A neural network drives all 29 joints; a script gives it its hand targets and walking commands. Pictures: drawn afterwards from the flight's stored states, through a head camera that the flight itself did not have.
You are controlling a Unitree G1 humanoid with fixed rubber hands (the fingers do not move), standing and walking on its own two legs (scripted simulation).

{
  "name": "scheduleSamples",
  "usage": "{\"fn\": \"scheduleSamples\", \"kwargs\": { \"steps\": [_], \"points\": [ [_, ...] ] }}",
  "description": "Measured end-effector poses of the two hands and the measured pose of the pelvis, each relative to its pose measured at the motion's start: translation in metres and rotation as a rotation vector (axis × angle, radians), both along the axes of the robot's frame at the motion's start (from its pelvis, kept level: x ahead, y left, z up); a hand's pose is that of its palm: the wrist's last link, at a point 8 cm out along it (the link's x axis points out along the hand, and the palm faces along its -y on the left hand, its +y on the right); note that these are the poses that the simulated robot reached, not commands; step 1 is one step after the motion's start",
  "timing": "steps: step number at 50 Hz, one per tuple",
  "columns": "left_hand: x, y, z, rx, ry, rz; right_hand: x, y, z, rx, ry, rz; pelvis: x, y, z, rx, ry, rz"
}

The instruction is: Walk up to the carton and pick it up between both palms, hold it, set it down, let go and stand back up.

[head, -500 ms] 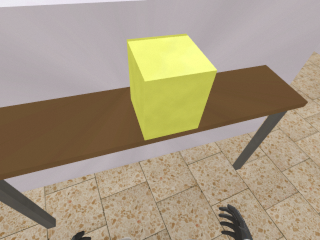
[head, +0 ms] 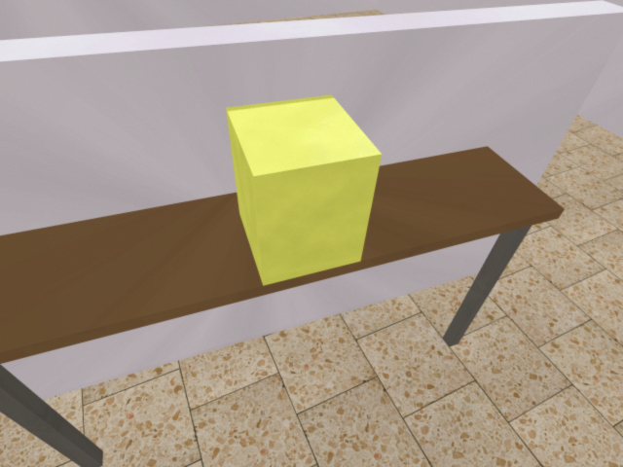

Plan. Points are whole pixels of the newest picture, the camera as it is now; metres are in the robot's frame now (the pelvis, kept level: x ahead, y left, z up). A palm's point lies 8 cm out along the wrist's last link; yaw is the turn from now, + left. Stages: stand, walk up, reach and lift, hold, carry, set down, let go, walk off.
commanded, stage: walk up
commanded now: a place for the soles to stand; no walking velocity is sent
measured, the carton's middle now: (297, 189) +0.60 +0.05 +0.03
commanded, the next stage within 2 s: none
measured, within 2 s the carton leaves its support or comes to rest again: neither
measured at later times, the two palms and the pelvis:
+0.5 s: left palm out of the picture +0.06 +0.19 -0.13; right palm out of the picture +0.11 -0.24 -0.12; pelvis +0.02 -0.04 +0.00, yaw +4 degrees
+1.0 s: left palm out of the picture +0.04 +0.17 -0.14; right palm out of the picture +0.16 -0.24 -0.13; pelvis +0.04 -0.06 +0.00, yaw +6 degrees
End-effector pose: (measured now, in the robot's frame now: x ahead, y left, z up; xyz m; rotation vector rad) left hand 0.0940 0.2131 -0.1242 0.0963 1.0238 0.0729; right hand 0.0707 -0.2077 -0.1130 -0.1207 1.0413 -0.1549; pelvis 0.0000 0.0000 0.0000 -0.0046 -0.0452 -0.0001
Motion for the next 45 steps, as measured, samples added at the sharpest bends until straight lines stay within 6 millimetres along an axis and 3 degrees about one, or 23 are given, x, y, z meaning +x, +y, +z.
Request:
{"fn": "scheduleSamples", "kwargs": {
  "steps": [8, 24, 45],
  "points": [
    [-0.004, -0.011, 0.007, 0.012, -0.009, 0.015, 0.015, -0.007, 0.001, 0.032, -0.032, 0.008, 0.006, -0.012, 0.004, 0.001, -0.007, 0.02],
    [-0.033, -0.027, -0.004, 0.025, 0.091, 0.115, 0.036, -0.03, -0.008, 0.011, 0.043, 0.066, 0.023, -0.038, 0.002, 0.002, -0.003, 0.067],
    [-0.054, -0.042, -0.014, 0.039, 0.182, 0.187, 0.087, -0.035, -0.015, 0.001, 0.045, 0.158, 0.036, -0.058, -0.004, 0.004, 0.0, 0.105]
  ]
}}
